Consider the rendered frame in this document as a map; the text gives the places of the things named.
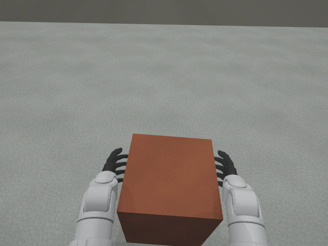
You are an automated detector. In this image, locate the robot left hand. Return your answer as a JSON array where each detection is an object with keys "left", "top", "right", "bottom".
[{"left": 102, "top": 148, "right": 128, "bottom": 183}]

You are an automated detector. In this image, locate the robot right hand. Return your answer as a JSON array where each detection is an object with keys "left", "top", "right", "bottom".
[{"left": 214, "top": 150, "right": 237, "bottom": 187}]

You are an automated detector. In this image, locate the robot right forearm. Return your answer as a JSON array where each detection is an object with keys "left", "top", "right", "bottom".
[{"left": 222, "top": 175, "right": 268, "bottom": 246}]

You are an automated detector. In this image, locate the robot left forearm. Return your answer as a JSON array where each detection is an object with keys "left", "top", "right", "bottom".
[{"left": 69, "top": 171, "right": 118, "bottom": 246}]

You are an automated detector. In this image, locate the carton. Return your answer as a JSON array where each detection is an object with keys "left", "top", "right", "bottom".
[{"left": 116, "top": 133, "right": 223, "bottom": 246}]

